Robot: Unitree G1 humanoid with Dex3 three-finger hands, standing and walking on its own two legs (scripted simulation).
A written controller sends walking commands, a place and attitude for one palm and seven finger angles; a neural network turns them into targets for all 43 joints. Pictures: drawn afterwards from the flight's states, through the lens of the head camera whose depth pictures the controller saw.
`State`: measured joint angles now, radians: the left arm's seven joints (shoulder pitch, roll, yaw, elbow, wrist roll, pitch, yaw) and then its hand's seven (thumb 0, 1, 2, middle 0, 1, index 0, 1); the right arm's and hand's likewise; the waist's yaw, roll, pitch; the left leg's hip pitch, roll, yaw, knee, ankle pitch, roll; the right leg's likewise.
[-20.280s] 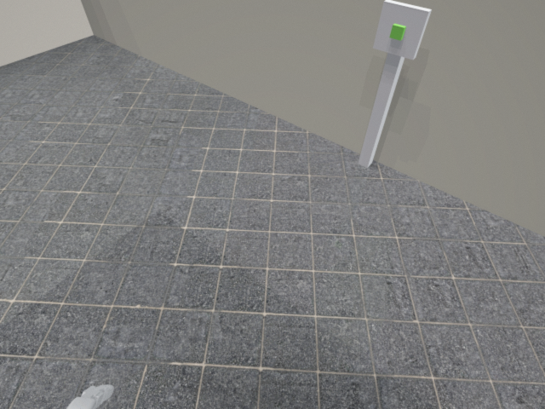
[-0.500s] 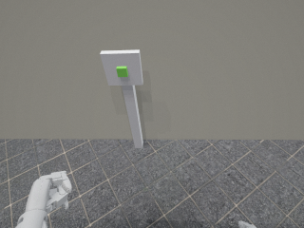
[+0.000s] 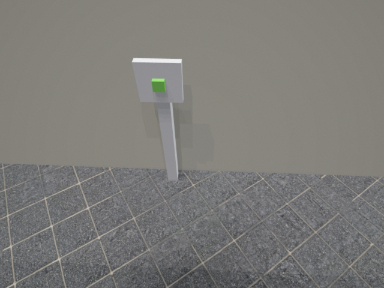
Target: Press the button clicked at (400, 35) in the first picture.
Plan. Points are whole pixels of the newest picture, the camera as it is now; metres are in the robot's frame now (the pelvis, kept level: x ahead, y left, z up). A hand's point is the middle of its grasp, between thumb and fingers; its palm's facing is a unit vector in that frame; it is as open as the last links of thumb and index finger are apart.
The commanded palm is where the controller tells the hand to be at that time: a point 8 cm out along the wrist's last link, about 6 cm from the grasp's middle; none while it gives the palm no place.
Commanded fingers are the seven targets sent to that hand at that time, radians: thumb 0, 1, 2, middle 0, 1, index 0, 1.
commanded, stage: let the arm hang, fingers relaxed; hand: left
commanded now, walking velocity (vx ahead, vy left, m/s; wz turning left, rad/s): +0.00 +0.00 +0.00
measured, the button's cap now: (158, 84) +0.81 +0.19 -0.04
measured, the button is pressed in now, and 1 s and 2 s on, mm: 0 0 0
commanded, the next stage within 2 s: stand and wait in 0.46 s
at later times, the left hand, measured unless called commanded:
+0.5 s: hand out of the picture -0.01 +0.15 -0.18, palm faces +0.01 -0.98 -0.18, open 7.4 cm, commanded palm none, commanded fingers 0.00 0.90 0.90 -0.20 -0.30 -0.20 -0.30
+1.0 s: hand out of the picture -0.01 +0.15 -0.18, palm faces +0.01 -0.98 -0.19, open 7.4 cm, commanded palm none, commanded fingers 0.00 0.90 0.90 -0.20 -0.30 -0.20 -0.30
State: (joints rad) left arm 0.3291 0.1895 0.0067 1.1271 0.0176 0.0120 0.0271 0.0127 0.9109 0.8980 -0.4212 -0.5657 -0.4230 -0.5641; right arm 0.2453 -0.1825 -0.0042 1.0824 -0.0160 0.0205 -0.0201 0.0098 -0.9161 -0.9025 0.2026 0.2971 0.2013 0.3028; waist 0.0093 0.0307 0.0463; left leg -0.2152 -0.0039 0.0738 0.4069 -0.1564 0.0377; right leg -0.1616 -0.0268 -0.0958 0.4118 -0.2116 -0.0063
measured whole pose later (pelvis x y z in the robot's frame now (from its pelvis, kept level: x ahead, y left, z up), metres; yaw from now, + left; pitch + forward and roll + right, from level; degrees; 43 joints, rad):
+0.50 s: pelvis +0.00 -0.01 +0.00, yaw -1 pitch -2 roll +0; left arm 0.28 0.11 0.01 1.15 0.02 -0.01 0.04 0.01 0.91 0.90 -0.20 -0.30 -0.20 -0.31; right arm 0.33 -0.11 -0.01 1.16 -0.02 0.01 -0.03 0.01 -0.91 -0.90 0.20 0.30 0.20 0.30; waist -0.02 0.01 0.04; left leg -0.22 0.00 0.09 0.40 -0.15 0.03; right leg -0.18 -0.02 -0.08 0.43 -0.21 -0.02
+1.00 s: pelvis +0.00 -0.01 +0.00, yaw -1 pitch -2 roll +0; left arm 0.28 0.12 0.01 1.16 0.02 -0.01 0.04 0.01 0.91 0.90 -0.20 -0.30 -0.19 -0.30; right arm 0.28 -0.12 -0.02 1.14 -0.02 0.01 -0.03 0.01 -0.91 -0.90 0.20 0.30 0.20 0.30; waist -0.01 0.01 0.05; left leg -0.21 0.02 0.09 0.40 -0.16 0.02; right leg -0.17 0.00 -0.08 0.41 -0.21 -0.03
